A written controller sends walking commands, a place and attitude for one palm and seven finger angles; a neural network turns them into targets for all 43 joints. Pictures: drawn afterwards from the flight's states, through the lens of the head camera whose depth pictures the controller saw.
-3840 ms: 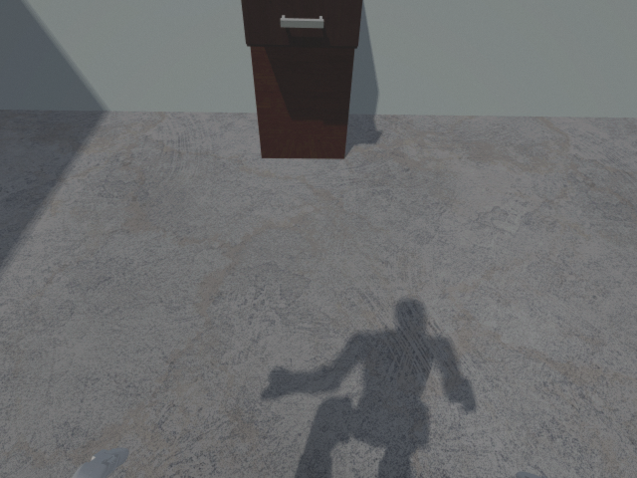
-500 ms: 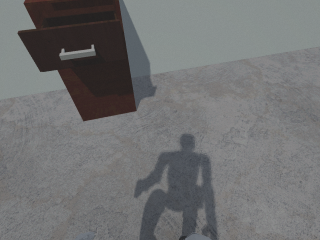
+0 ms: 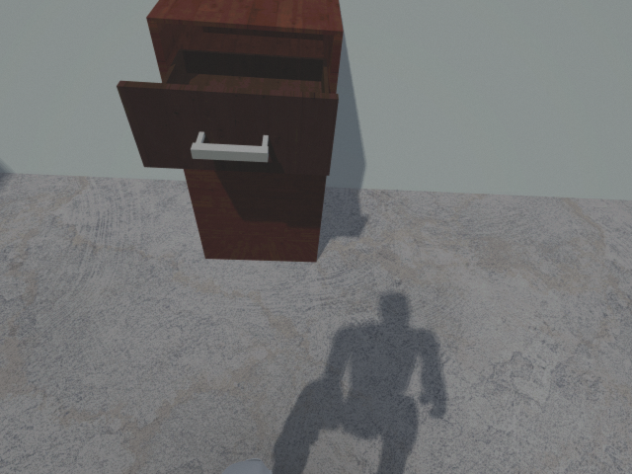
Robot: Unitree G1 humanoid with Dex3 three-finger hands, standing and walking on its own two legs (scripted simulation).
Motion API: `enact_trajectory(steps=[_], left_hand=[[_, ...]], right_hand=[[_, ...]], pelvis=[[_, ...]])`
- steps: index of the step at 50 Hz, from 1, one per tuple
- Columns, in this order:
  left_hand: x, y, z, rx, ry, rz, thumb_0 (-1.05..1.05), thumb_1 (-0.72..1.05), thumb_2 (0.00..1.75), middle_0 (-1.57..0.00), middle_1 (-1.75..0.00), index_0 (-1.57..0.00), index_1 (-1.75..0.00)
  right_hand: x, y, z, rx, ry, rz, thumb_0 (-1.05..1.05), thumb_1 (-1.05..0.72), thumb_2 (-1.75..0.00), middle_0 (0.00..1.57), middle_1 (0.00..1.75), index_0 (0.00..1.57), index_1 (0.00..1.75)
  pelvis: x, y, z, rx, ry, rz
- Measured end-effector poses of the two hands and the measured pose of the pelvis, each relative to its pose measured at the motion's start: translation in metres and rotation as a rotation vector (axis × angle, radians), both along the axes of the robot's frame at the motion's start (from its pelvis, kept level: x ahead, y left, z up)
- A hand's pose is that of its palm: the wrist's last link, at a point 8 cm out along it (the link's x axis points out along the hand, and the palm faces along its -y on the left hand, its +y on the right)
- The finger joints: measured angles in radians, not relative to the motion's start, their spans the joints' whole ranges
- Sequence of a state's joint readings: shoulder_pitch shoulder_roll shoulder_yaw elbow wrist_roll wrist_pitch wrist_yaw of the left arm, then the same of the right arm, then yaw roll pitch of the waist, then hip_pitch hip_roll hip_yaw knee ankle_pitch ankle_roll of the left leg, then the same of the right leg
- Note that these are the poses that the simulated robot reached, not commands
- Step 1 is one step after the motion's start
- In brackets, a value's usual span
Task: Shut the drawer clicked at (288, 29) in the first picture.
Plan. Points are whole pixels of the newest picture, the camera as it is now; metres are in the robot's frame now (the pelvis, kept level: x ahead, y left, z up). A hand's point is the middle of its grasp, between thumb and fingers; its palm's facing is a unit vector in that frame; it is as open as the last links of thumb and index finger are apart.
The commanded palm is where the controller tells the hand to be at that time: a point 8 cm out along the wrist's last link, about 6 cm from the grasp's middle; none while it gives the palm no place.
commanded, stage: take the last steps up to it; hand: left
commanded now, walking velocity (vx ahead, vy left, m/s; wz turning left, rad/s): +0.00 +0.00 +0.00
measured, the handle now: (232, 145) +0.65 +0.23 +0.03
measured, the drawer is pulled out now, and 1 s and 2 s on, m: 0.29 0.29 0.29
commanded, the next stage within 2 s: come to a stop and stand still in 1.14 s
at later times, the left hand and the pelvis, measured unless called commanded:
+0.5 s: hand (197, 441) +0.18 +0.18 -0.14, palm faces +0.06 -0.98 -0.21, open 7.4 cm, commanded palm none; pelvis +0.11 +0.00 +0.02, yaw +3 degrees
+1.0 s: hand out of the picture +0.15 +0.11 -0.14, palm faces +0.23 -0.96 -0.15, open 7.4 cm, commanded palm none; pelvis +0.25 -0.02 +0.02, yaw +6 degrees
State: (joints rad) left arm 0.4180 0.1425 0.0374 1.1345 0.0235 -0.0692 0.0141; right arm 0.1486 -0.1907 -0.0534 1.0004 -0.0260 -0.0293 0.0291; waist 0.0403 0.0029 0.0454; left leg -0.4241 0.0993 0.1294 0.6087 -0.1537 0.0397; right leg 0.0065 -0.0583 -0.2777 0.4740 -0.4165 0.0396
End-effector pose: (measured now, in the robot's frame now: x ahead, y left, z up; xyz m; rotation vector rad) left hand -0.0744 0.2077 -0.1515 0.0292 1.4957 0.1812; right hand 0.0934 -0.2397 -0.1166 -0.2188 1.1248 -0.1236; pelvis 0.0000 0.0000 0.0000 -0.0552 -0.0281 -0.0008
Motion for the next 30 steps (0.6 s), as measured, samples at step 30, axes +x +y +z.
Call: enact_trajectory(steps=[30], left_hand=[[0.279,-0.004,0.040,0.119,-0.323,-0.102,0.01,0.90,0.90,-0.19,-0.30,-0.20,-0.30]], right_hand=[[-0.020,0.012,-0.032,0.145,0.363,-0.169,0.01,-0.91,-0.90,0.20,0.30,0.21,0.30]], pelvis=[[0.142,-0.025,0.009,0.084,-0.005,0.045]])
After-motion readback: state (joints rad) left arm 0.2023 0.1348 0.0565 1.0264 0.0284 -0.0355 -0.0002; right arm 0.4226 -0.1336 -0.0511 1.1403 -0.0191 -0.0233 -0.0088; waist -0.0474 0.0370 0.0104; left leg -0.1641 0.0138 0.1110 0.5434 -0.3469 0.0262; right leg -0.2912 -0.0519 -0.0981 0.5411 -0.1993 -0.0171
